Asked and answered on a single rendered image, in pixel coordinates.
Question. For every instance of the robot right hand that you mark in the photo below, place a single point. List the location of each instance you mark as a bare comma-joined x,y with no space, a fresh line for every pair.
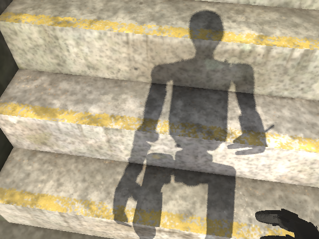
289,221

